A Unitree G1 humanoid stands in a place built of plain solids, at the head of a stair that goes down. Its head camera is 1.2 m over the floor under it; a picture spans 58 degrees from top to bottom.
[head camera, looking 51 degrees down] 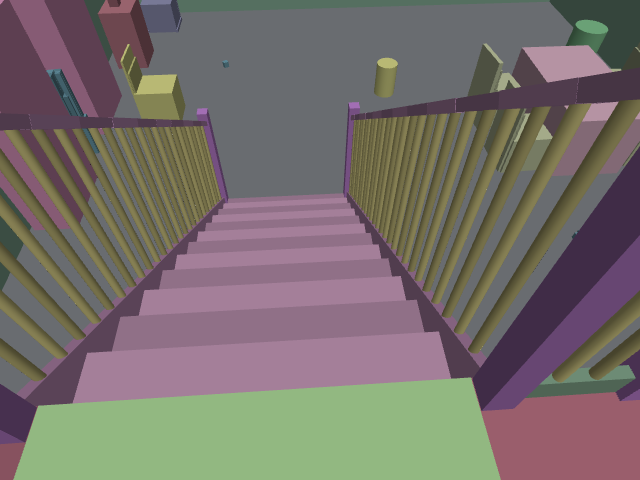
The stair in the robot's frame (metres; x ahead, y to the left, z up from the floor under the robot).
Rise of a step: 0.17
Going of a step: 0.23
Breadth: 1.20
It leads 4 degrees to the left of straight ahead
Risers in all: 13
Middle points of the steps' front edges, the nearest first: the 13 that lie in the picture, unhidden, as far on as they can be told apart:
0.43 0.17 0.00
0.66 0.18 -0.17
0.89 0.20 -0.33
1.12 0.21 -0.50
1.35 0.23 -0.67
1.58 0.24 -0.83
1.81 0.26 -1.00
2.04 0.27 -1.17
2.27 0.29 -1.33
2.49 0.31 -1.50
2.72 0.32 -1.67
2.95 0.34 -1.84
3.18 0.35 -2.00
